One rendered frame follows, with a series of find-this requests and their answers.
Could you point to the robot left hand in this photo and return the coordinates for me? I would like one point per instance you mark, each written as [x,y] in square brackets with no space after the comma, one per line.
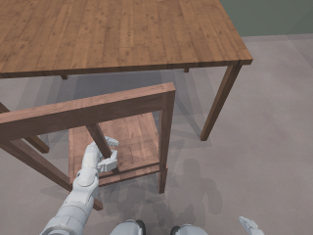
[93,157]

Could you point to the robot thigh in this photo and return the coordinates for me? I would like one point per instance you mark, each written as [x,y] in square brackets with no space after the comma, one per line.
[127,228]
[190,230]

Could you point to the robot right hand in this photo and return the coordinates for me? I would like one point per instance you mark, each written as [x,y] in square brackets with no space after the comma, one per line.
[250,226]

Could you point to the left robot forearm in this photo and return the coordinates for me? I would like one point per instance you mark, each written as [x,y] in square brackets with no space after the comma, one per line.
[75,210]

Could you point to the chair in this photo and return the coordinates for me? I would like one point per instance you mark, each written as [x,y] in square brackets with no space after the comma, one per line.
[125,116]

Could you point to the table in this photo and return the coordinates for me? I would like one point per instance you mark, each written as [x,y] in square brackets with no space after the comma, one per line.
[68,37]

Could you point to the robot left thigh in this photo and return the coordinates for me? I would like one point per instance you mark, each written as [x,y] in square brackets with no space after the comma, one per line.
[127,228]

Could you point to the robot right thigh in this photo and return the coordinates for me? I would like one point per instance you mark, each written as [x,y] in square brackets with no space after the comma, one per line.
[190,230]

